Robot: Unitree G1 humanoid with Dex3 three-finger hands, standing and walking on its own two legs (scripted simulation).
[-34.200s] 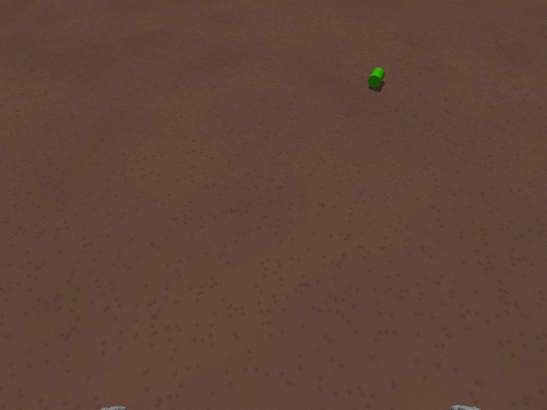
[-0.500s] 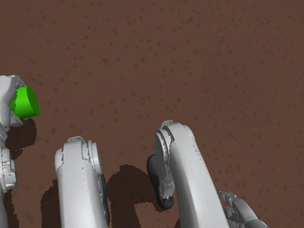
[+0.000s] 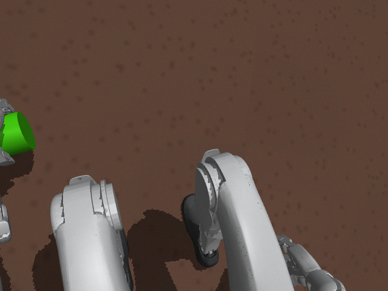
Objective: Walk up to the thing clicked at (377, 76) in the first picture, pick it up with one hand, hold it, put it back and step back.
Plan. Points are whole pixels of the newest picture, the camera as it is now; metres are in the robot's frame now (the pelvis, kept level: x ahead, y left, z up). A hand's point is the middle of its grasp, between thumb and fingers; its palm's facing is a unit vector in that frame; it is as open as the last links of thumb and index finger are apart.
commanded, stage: rest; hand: left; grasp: from above
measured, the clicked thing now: out of the picture +0.42 +0.34 -0.23
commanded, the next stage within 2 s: open in 1.02 s
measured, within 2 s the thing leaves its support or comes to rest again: rests again in 1.60 s
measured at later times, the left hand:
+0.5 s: hand (3, 139) +0.42 +0.33 -0.24, palm faces -0.46 -0.15 -0.88, open 11.0 cm
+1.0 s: hand (6, 136) +0.43 +0.33 -0.25, palm faces -0.45 -0.16 -0.88, open 11.0 cm
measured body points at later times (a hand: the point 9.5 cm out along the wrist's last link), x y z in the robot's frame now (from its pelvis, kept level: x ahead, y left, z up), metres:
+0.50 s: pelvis +0.00 +0.00 -0.02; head +0.26 +0.10 +0.34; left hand +0.44 +0.33 -0.19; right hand +0.06 -0.27 -0.10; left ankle +0.07 +0.12 -0.28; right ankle +0.10 -0.11 -0.28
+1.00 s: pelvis +0.00 +0.00 -0.02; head +0.27 +0.11 +0.33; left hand +0.45 +0.33 -0.20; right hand +0.06 -0.26 -0.09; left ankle +0.07 +0.12 -0.28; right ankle +0.10 -0.11 -0.28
